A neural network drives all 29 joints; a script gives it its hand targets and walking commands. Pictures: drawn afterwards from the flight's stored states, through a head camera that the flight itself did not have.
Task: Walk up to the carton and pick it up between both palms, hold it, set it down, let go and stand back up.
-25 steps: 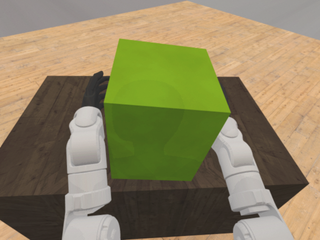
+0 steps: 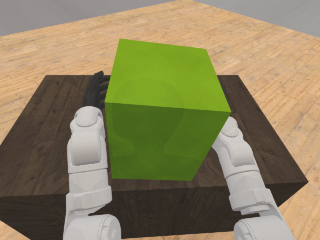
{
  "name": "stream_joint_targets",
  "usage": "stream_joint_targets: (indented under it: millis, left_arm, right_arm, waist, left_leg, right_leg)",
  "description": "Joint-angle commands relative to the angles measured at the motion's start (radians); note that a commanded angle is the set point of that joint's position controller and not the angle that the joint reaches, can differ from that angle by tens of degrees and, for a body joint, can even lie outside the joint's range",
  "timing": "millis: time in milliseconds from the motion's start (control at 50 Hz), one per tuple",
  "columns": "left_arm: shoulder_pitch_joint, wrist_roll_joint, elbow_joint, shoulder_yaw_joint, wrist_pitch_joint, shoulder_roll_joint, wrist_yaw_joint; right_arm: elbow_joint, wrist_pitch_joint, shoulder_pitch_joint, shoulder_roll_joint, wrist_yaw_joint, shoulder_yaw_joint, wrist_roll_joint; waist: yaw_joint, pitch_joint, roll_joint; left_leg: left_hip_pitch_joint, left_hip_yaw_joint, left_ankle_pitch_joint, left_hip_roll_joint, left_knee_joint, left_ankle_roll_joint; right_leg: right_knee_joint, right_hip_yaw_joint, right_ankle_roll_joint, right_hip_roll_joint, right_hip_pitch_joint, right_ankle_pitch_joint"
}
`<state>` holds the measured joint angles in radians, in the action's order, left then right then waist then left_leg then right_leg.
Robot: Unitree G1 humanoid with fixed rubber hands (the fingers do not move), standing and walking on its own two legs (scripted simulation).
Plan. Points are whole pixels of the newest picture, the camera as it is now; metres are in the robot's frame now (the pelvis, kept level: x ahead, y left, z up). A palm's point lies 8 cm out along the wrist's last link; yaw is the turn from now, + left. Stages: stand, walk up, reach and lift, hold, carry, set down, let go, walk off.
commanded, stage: hold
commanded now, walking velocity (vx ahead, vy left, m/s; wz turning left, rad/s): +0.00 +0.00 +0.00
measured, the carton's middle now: (158, 115) +0.37 +0.00 +0.16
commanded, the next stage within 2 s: none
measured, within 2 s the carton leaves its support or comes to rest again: neither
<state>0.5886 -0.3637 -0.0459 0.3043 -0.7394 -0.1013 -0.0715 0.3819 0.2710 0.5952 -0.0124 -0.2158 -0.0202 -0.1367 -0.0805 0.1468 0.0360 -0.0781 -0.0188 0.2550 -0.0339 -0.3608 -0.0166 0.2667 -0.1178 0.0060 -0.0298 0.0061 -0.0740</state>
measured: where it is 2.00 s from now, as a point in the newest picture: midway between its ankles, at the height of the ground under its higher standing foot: outside the picture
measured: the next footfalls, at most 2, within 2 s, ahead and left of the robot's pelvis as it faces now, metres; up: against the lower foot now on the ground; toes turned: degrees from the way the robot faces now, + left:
none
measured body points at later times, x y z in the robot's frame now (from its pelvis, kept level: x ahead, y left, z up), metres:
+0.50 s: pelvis -0.01 +0.00 +0.00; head -0.02 +0.02 +0.45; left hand +0.37 +0.15 +0.19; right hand +0.37 -0.15 +0.17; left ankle -0.02 +0.13 -0.75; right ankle +0.06 -0.13 -0.75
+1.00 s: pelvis +0.00 +0.00 +0.00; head -0.02 +0.02 +0.45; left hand +0.37 +0.15 +0.19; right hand +0.37 -0.14 +0.17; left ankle -0.02 +0.13 -0.75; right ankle +0.06 -0.13 -0.75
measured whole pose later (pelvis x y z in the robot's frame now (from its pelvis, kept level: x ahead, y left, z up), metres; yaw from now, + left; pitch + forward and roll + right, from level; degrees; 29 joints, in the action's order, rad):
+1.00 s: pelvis +0.00 +0.00 +0.00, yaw +0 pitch -10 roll -1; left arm 0.59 -0.35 -0.03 0.31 -0.72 -0.09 -0.08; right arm 0.39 0.25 0.59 0.00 -0.22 -0.02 -0.13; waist -0.08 0.14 0.04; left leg -0.06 -0.02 0.24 -0.03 -0.36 -0.02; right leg 0.26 -0.12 0.00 -0.03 0.02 -0.07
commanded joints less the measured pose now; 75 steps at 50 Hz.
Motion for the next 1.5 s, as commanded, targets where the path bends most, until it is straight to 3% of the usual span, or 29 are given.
stream_joint_targets:
  millis: [0, 20, 60, 100, 120, 180, 240, 300, 400, 420, 500, 620, 660, 680, 820, 940, 960, 980, 1080, 1100, 1120, 1140, 1180, 1200, 1240, 1300, 1340, 1400, 1480]
  left_arm:
    - [0.524, 0.133, -0.027, -0.43, 0.035, -0.376, -0.134]
    - [0.521, 0.138, -0.035, -0.447, 0.033, -0.398, -0.133]
    - [0.494, 0.148, -0.059, -0.463, 0.03, -0.406, -0.131]
    - [0.516, 0.137, -0.024, -0.436, 0.027, -0.393, -0.127]
    - [0.506, 0.148, -0.08, -0.473, 0.032, -0.396, -0.125]
    - [0.491, 0.141, -0.022, -0.458, 0.026, -0.408, -0.127]
    - [0.483, 0.144, -0.052, -0.465, 0.026, -0.411, -0.125]
    - [0.478, 0.131, 0.033, -0.428, 0.015, -0.396, -0.135]
    - [0.523, 0.135, 0.015, -0.437, 0.027, -0.403, -0.126]
    - [0.535, 0.161, -0.059, -0.468, 0.038, -0.424, -0.121]
    - [0.577, 0.143, 0.031, -0.445, 0.05, -0.397, -0.115]
    - [0.526, 0.143, 0.013, -0.452, 0.044, -0.418, -0.127]
    - [0.532, 0.117, 0.075, -0.403, 0.033, -0.389, -0.134]
    - [0.527, 0.116, 0.027, -0.404, 0.033, -0.398, -0.136]
    - [0.546, 0.12, 0.031, -0.414, 0.043, -0.407, -0.135]
    - [0.527, 0.157, -0.038, -0.457, 0.048, -0.413, -0.128]
    - [0.515, 0.152, -0.019, -0.45, 0.052, -0.401, -0.13]
    - [0.532, 0.148, 0.007, -0.442, 0.051, -0.393, -0.133]
    - [0.554, 0.134, 0.027, -0.438, 0.05, -0.412, -0.121]
    - [0.558, 0.148, -0.033, -0.459, 0.051, -0.42, -0.114]
    - [0.543, 0.125, 0.042, -0.434, 0.038, -0.405, -0.111]
    - [0.535, 0.139, -0.015, -0.436, 0.036, -0.43, -0.112]
    - [0.548, 0.132, 0.038, -0.423, 0.034, -0.404, -0.118]
    - [0.521, 0.161, -0.045, -0.467, 0.033, -0.426, -0.111]
    - [0.46, 0.138, 0.016, -0.442, 0.016, -0.415, -0.121]
    - [0.503, 0.149, -0.067, -0.47, 0.023, -0.419, -0.126]
    - [0.506, 0.133, -0.03, -0.452, 0.026, -0.398, -0.126]
    - [0.515, 0.18, -0.131, -0.514, 0.042, -0.414, -0.117]
    - [0.506, 0.15, -0.001, -0.447, 0.029, -0.377, -0.128]
  right_arm:
    - [-0.275, -0.05, 0.662, 0.516, 0.098, 0.407, -0.064]
    - [-0.306, -0.054, 0.68, 0.516, 0.097, 0.406, -0.069]
    - [-0.327, -0.054, 0.668, 0.525, 0.09, 0.443, -0.079]
    - [-0.33, -0.048, 0.713, 0.506, 0.087, 0.429, -0.081]
    - [-0.339, -0.052, 0.662, 0.519, 0.091, 0.446, -0.09]
    - [-0.282, -0.045, 0.638, 0.502, 0.094, 0.398, -0.055]
    - [-0.292, -0.051, 0.643, 0.493, 0.1, 0.398, -0.067]
    - [-0.267, -0.048, 0.662, 0.482, 0.1, 0.371, -0.046]
    - [-0.274, -0.053, 0.697, 0.488, 0.103, 0.38, -0.039]
    - [-0.323, -0.066, 0.688, 0.52, 0.104, 0.401, -0.065]
    - [-0.235, -0.056, 0.722, 0.521, 0.113, 0.38, -0.042]
    - [-0.269, -0.066, 0.703, 0.51, 0.1, 0.392, -0.05]
    - [-0.183, -0.05, 0.669, 0.494, 0.102, 0.351, -0.028]
    - [-0.212, -0.058, 0.666, 0.512, 0.101, 0.351, -0.027]
    - [-0.244, -0.065, 0.717, 0.523, 0.104, 0.374, -0.03]
    - [-0.287, -0.067, 0.662, 0.527, 0.093, 0.401, -0.043]
    - [-0.276, -0.062, 0.672, 0.536, 0.094, 0.428, -0.061]
    - [-0.249, -0.06, 0.675, 0.518, 0.093, 0.388, -0.042]
    - [-0.237, -0.068, 0.696, 0.507, 0.11, 0.369, -0.03]
    - [-0.261, -0.071, 0.688, 0.516, 0.113, 0.371, -0.037]
    - [-0.206, -0.06, 0.681, 0.483, 0.113, 0.352, -0.021]
    - [-0.272, -0.068, 0.705, 0.489, 0.115, 0.378, -0.036]
    - [-0.253, -0.066, 0.723, 0.49, 0.115, 0.359, -0.027]
    - [-0.289, -0.069, 0.675, 0.505, 0.111, 0.383, -0.042]
    - [-0.271, -0.06, 0.659, 0.492, 0.095, 0.391, -0.053]
    - [-0.296, -0.057, 0.66, 0.495, 0.089, 0.411, -0.071]
    - [-0.271, -0.053, 0.666, 0.493, 0.095, 0.41, -0.072]
    - [-0.373, -0.065, 0.654, 0.53, 0.092, 0.45, -0.094]
    - [-0.281, -0.043, 0.657, 0.476, 0.094, 0.393, -0.055]
  waist:
    - [0.002, -0.409, -0.028]
    - [-0.005, -0.419, -0.059]
    - [-0.002, -0.466, -0.031]
    - [0.019, -0.427, -0.027]
    - [-0.006, -0.482, -0.039]
    - [-0.012, -0.412, -0.052]
    - [-0.007, -0.428, -0.068]
    - [-0.008, -0.356, -0.035]
    - [-0.004, -0.365, -0.056]
    - [-0.007, -0.448, -0.055]
    - [0.003, -0.402, -0.046]
    - [-0.004, -0.438, -0.066]
    - [-0.001, -0.334, -0.04]
    - [-0.006, -0.37, -0.04]
    - [0.008, -0.392, -0.047]
    - [-0.008, -0.483, -0.034]
    - [0.004, -0.453, -0.026]
    - [-0.02, -0.427, -0.044]
    - [0.006, -0.402, -0.063]
    - [0.01, -0.427, -0.072]
    - [0.005, -0.355, -0.084]
    - [0.022, -0.413, -0.071]
    - [0.012, -0.381, -0.056]
    - [0.001, -0.44, -0.064]
    - [-0.008, -0.41, -0.042]
    - [-0.015, -0.442, -0.067]
    - [0.003, -0.393, -0.059]
    - [-0.016, -0.518, -0.045]
    - [-0.007, -0.384, -0.037]
  left_leg:
    - [0.233, 0.077, -0.259, 0.085, 0.091, 0.015]
    - [0.234, 0.072, -0.28, 0.078, 0.086, 0.006]
    - [0.196, 0.068, -0.366, 0.083, 0.068, -0.003]
    - [0.227, 0.071, -0.325, 0.078, 0.082, 0.004]
    - [0.185, 0.074, -0.343, 0.079, 0.066, -0.002]
    - [0.217, 0.076, -0.271, 0.08, 0.085, -0.004]
    - [0.198, 0.069, -0.334, 0.072, 0.079, -0.019]
    - [0.232, 0.071, -0.261, 0.071, 0.098, -0.007]
    - [0.256, 0.078, -0.229, 0.072, 0.104, -0.003]
    - [0.217, 0.076, -0.277, 0.08, 0.085, -0.002]
    - [0.262, 0.074, -0.173, 0.075, 0.106, 0.012]
    - [0.213, 0.073, -0.313, 0.074, 0.073, -0.009]
    - [0.236, 0.086, -0.211, 0.077, 0.11, 0.009]
    - [0.248, 0.084, -0.175, 0.083, 0.113, 0.008]
    - [0.258, 0.072, -0.216, 0.08, 0.108, 0.002]
    - [0.207, 0.067, -0.326, 0.086, 0.069, -0.008]
    - [0.23, 0.069, -0.323, 0.084, 0.074, -0.003]
    - [0.234, 0.065, -0.281, 0.081, 0.084, -0.007]
    - [0.26, 0.072, -0.212, 0.071, 0.106, -0.003]
    - [0.226, 0.074, -0.262, 0.07, 0.1, -0.007]
    - [0.238, 0.069, -0.245, 0.062, 0.098, -0.012]
    - [0.239, 0.065, -0.269, 0.066, 0.09, -0.009]
    - [0.263, 0.08, -0.222, 0.074, 0.1, -0.009]
    - [0.222, 0.074, -0.324, 0.073, 0.074, -0.015]
    - [0.179, 0.076, -0.395, 0.074, 0.055, -0.022]
    - [0.188, 0.075, -0.362, 0.082, 0.061, -0.022]
    - [0.217, 0.072, -0.305, 0.08, 0.09, -0.01]
    - [0.177, 0.068, -0.386, 0.086, 0.048, -0.009]
    - [0.222, 0.06, -0.268, 0.079, 0.086, -0.007]
  right_leg:
    - [0.035, 0.01, 0.021, 0.056, -0.416, 0.129]
    - [0.044, 0.003, 0.017, 0.06, -0.418, 0.144]
    - [0.049, 0.01, 0.02, 0.071, -0.438, 0.228]
    - [0.041, 0.0, 0.02, 0.074, -0.414, 0.17]
    - [0.043, 0.005, 0.021, 0.074, -0.438, 0.199]
    - [0.033, 0.002, 0.01, 0.065, -0.382, 0.121]
    - [0.036, -0.005, 0.006, 0.079, -0.383, 0.14]
    - [0.027, -0.003, 0.012, 0.069, -0.367, 0.093]
    - [0.025, -0.01, 0.009, 0.071, -0.369, 0.058]
    - [0.044, -0.003, 0.013, 0.068, -0.388, 0.123]
    - [0.026, -0.002, 0.013, 0.058, -0.365, 0.037]
    - [0.034, 0.009, 0.013, 0.075, -0.389, 0.117]
    - [0.011, 0.0, 0.017, 0.063, -0.349, 0.053]
    - [0.021, 0.003, 0.014, 0.062, -0.376, 0.042]
    - [0.029, -0.003, 0.012, 0.065, -0.385, 0.053]
    - [0.039, 0.001, 0.018, 0.071, -0.417, 0.179]
    - [0.034, 0.001, 0.018, 0.074, -0.422, 0.175]
    - [0.034, 0.003, 0.016, 0.072, -0.399, 0.132]
    - [0.027, -0.003, 0.013, 0.068, -0.365, 0.028]
    - [0.035, -0.005, 0.012, 0.079, -0.364, 0.059]
    - [0.029, -0.012, 0.006, 0.08, -0.337, 0.008]
    - [0.039, -0.019, 0.006, 0.085, -0.379, 0.044]
    - [0.028, -0.01, 0.012, 0.076, -0.346, 0.02]
    - [0.043, -0.016, 0.003, 0.083, -0.382, 0.108]
    - [0.034, -0.003, 0.015, 0.082, -0.381, 0.174]
    - [0.038, 0.001, 0.01, 0.079, -0.408, 0.17]
    - [0.027, 0.001, 0.021, 0.068, -0.384, 0.134]
    - [0.057, 0.004, 0.022, 0.073, -0.44, 0.246]
    - [0.028, 0.001, 0.014, 0.067, -0.366, 0.108]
